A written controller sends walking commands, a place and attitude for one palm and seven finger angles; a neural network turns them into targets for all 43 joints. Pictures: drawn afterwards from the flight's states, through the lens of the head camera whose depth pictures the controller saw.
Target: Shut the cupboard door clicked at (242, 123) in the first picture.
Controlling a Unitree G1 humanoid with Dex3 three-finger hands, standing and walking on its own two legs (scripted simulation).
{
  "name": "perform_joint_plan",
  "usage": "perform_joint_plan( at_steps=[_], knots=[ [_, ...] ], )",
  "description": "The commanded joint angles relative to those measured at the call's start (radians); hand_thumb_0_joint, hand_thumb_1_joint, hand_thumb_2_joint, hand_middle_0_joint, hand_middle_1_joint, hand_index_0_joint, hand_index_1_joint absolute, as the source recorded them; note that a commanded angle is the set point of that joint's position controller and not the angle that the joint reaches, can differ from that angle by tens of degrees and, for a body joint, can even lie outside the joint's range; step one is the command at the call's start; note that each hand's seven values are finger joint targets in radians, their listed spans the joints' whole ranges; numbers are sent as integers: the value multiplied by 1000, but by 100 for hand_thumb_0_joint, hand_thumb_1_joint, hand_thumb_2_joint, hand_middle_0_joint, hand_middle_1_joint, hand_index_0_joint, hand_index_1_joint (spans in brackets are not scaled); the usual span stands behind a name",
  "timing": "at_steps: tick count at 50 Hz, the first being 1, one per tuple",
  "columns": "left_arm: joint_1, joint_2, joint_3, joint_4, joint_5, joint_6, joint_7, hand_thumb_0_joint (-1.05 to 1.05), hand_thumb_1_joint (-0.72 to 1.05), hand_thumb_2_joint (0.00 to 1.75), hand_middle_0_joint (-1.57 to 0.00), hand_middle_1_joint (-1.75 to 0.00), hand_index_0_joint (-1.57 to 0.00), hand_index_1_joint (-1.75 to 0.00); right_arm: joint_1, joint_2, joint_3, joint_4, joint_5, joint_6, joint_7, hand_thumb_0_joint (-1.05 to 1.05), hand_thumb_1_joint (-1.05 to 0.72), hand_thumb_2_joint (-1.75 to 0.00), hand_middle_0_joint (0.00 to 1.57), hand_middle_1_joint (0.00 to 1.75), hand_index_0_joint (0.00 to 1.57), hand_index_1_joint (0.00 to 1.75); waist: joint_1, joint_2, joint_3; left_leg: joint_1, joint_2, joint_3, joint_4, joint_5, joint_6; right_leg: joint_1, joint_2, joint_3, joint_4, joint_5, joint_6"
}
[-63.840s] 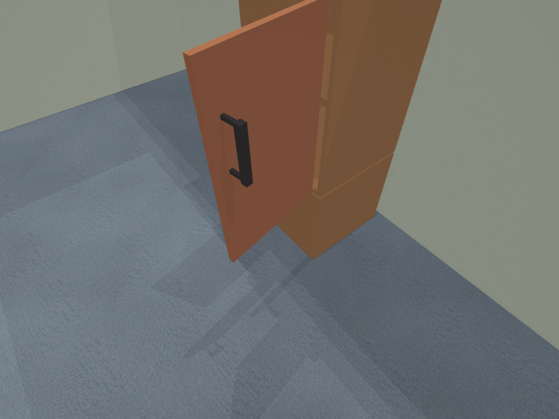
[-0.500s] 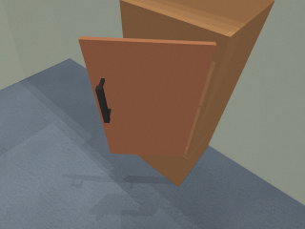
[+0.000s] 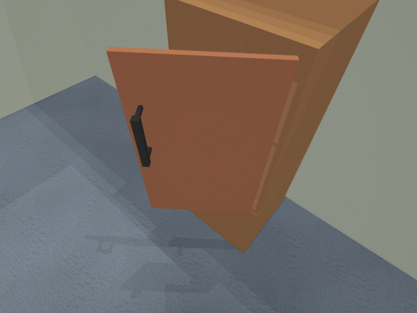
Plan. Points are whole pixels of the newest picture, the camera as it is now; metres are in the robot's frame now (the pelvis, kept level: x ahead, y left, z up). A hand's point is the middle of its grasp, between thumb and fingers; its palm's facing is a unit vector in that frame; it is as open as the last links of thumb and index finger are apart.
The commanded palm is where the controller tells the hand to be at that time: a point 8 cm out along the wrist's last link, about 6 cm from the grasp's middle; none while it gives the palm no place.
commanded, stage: look again from close up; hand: left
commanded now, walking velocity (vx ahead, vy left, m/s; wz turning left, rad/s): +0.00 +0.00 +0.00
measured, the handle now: (143, 137) +0.48 +0.19 +0.04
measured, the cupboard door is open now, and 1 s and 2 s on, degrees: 38 38 38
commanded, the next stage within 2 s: raise the hand and make a fist in 0.30 s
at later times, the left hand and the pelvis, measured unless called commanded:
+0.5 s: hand out of the picture +0.14 +0.25 -0.11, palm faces +0.22 -0.94 -0.26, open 7.4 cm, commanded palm +0.10 +0.28 -0.07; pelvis +0.00 -0.01 -0.01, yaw +1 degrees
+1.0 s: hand (105, 296) +0.16 +0.20 -0.04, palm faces +0.04 -1.00 -0.05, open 5.3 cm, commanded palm +0.13 +0.25 -0.03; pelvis -0.04 -0.03 -0.11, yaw +0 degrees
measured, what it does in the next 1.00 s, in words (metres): lowers itself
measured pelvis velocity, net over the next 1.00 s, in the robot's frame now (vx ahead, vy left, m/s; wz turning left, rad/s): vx -0.04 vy -0.03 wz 0.00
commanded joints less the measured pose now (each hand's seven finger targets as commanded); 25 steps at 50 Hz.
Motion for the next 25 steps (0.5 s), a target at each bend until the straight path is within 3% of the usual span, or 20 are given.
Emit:
perform_joint_plan(
  at_steps=[1, 11, 14, 19, 20, 21, 22, 23, 24, 25],
  knots=[
    [2, 185, 41, -50, 4, -21, 9, 0, 90, 90, -20, -30, -20, -30, -33, -201, -34, -56, -1, -26, -14, 0, -90, -90, 20, 30, 20, 30, -6, 10, -64, 123, 116, -115, -65, 11, 1, -108, -78, 50, -82, 43, -53],
    [-8, 192, 43, -49, 3, -23, 9, 0, 90, 90, -20, -30, -20, -30, -42, -202, -31, -56, -1, -28, -15, 0, -90, -90, 20, 30, 20, 30, -3, 6, -74, 131, 116, -111, -53, 71, 2, -91, -80, 51, -84, 82, -51],
    [-14, 192, 43, -49, 4, -21, 9, 0, 90, 90, -20, -30, -20, -30, -47, -203, -30, -55, -1, -27, -15, 0, -90, -90, 20, 30, 20, 30, -3, 8, -47, 116, 116, -109, -61, 44, 1, -100, -81, 49, -92, 62, -51],
    [-17, 194, 43, -52, 4, -21, 8, 0, 90, 90, -20, -30, -20, -30, -46, -205, -30, -57, -2, -27, -15, 0, -90, -90, 20, 30, 20, 30, -4, 4, -59, 123, 116, -111, -61, 43, 1, -96, -80, 51, -92, 64, -51],
    [70, 59, 20, -61, 14, -44, 55, 0, 90, 90, -20, -30, -20, -30, 24, -97, -17, -120, 6, -38, -11, 0, -90, -90, 20, 30, 20, 30, -19, 32, -84, 123, 108, -38, 130, 164, -20, -123, -89, 73, -42, 211, -42],
    [-745, 863, 727, -1417, -51, -320, 45, 0, 90, 90, -20, -30, -20, -30, 171, -217, -75, -354, -14, -169, -106, 0, -90, -90, 20, 30, 20, 30, -101, -92, -276, 352, 54, -130, 121, 174, 35, -212, -17, -77, 213, 280, -65],
    [20, 170, 186, -1030, -108, -255, 3, 0, 90, 90, -22, -32, -22, -32, 23, -120, -45, -430, 52, -223, -121, 0, -90, -90, 20, 30, 20, 30, -5, 248, -507, 463, 69, -68, 169, 431, 3, -316, 43, -149, 320, 122, -51],
    [198, -17, 175, -1148, -188, -166, -28, 0, 90, 90, -24, -34, -24, -34, 34, -74, -38, -484, 22, -270, -95, 0, -90, -90, 20, 30, 20, 30, -1, 337, -511, 418, 53, -45, 151, 508, -31, -284, 56, -139, 306, 74, -57],
    [85, 94, 257, -1072, -164, -191, -26, 0, 90, 90, -25, -36, -25, -36, 58, -69, -53, -457, 31, -293, -69, 0, -90, -90, 20, 30, 20, 30, -46, 192, -291, 207, 44, -58, 180, 284, -19, -366, 53, -122, 265, 38, -52],
    [176, 20, 256, -1010, -197, -234, -56, 0, 90, 90, -27, -38, -27, -38, 52, -66, -73, -494, 24, -298, -61, 0, -90, -90, 20, 30, 20, 30, -29, 119, -126, 14, 18, -48, 205, 15, -22, -425, 62, -143, 229, 12, -56]
  ],
)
